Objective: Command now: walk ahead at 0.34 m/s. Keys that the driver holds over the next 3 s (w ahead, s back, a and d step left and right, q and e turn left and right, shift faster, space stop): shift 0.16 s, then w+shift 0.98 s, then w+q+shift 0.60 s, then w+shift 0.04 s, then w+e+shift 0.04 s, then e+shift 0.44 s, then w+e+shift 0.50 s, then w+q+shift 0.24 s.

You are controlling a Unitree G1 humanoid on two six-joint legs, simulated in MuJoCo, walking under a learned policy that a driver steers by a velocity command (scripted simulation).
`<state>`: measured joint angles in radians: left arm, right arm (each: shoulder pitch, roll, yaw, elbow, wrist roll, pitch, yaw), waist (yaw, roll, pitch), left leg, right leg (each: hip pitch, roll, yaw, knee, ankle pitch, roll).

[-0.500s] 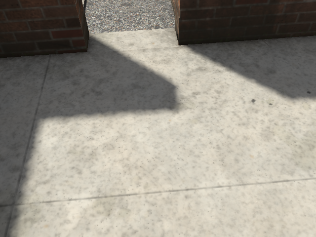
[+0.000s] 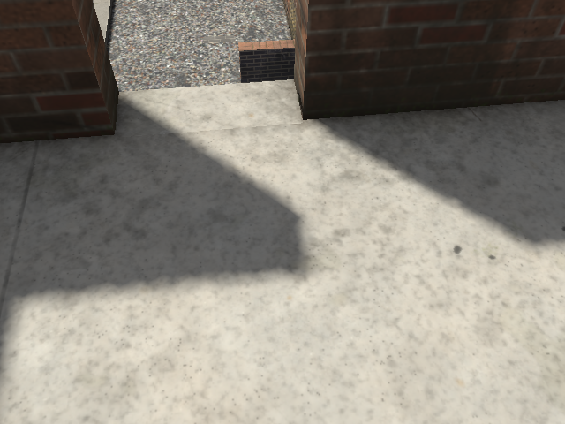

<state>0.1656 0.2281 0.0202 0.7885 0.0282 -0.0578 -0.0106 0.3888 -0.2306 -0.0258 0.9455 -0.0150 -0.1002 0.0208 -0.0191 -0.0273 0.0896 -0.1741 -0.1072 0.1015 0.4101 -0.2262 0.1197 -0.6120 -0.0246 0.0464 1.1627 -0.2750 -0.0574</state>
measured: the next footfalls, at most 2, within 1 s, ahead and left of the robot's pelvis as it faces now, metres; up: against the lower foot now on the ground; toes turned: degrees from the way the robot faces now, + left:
right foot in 0.22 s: +0.30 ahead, -0.08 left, +0.00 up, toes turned +1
left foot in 0.86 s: +0.70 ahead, +0.16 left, +0.00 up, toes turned +5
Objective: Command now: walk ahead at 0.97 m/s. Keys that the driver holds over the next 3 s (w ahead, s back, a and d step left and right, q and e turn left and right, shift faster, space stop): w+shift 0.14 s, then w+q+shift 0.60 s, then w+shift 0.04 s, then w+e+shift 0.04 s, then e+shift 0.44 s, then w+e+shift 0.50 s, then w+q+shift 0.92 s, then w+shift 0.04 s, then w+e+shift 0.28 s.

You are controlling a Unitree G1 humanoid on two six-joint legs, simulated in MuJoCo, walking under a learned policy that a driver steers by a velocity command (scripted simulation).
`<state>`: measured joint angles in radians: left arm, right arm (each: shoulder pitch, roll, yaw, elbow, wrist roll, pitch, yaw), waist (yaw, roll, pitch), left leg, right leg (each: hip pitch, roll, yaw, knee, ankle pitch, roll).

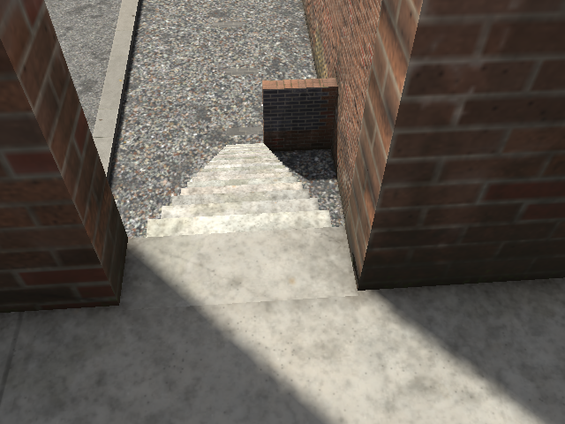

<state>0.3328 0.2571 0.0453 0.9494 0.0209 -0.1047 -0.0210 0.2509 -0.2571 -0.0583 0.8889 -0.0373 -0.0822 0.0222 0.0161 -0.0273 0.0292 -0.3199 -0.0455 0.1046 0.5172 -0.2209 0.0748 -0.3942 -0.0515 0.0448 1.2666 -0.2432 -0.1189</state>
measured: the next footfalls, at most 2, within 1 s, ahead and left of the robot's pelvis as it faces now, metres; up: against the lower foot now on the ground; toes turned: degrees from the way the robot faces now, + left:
right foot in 0.30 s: +0.51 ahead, -0.06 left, +0.00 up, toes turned +2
left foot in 0.68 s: +0.45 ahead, +0.12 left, +0.00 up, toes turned +30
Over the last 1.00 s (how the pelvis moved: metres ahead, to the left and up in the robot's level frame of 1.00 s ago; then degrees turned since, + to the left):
0.63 0.08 -0.01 1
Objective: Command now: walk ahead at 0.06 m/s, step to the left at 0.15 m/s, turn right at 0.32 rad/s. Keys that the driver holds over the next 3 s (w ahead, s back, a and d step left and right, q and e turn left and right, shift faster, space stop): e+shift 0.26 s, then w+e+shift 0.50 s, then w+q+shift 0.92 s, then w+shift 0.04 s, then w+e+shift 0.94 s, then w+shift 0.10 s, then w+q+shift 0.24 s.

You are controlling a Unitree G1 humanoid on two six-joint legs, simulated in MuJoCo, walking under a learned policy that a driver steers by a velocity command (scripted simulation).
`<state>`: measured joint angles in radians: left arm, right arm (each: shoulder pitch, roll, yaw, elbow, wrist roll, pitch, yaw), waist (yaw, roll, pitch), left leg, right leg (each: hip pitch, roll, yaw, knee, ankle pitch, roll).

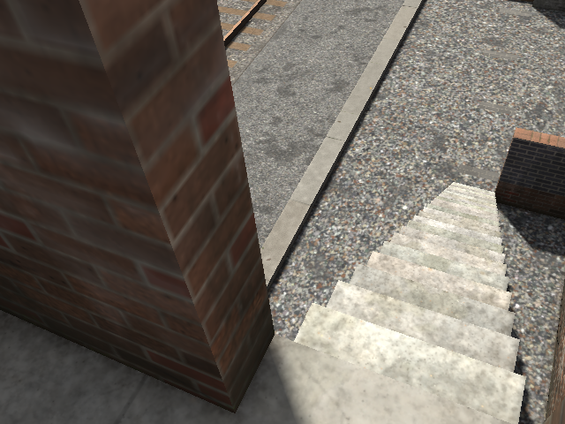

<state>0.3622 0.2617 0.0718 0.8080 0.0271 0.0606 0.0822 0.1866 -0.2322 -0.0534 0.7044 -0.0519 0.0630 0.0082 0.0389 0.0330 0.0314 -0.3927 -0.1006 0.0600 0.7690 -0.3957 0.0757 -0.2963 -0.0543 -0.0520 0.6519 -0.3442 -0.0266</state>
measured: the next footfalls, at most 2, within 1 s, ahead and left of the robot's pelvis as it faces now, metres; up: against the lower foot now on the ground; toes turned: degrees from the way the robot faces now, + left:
left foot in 0.26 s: +0.09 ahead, +0.14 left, +0.00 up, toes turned -16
right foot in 0.72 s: +0.25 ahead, -0.19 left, +0.00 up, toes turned -41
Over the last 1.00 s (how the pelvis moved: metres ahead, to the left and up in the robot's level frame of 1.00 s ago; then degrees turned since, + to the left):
0.42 0.03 -0.01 27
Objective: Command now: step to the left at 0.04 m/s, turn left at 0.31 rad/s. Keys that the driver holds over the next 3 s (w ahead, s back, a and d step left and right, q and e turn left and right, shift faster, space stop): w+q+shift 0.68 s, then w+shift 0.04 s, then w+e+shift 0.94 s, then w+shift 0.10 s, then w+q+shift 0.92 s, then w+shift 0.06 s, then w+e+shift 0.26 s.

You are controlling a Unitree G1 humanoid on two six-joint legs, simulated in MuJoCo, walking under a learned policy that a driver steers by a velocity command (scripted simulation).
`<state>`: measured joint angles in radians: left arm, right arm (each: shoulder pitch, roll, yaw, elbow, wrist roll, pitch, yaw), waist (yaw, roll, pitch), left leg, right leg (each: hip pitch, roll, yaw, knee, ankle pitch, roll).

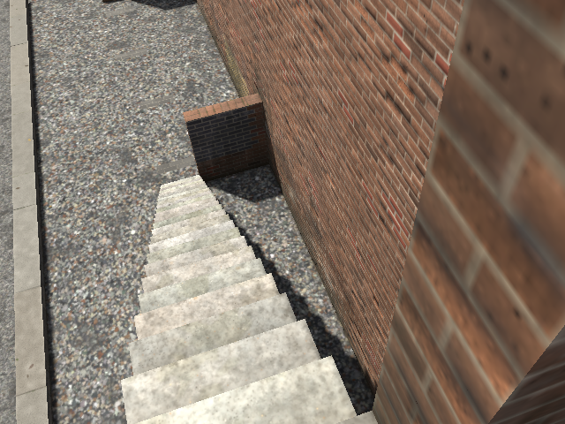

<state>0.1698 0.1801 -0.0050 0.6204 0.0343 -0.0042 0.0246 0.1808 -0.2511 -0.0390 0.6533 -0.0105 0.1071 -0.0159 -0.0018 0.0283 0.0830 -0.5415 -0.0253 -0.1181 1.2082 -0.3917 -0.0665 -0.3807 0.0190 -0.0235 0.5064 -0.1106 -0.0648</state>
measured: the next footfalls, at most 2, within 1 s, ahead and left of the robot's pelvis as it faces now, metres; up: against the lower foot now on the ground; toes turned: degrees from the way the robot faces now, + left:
left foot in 0.24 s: +0.00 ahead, +0.18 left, +0.00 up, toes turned +13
right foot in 0.86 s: +0.13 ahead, +0.04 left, +0.00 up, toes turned +43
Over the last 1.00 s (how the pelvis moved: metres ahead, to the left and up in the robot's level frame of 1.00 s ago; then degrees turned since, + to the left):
0.20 -0.03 0.00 -41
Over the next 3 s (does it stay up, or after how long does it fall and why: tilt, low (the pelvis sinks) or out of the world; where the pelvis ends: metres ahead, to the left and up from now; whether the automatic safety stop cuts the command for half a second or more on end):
stays up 0.09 0.05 0.01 its command is cut before an obstacle from the start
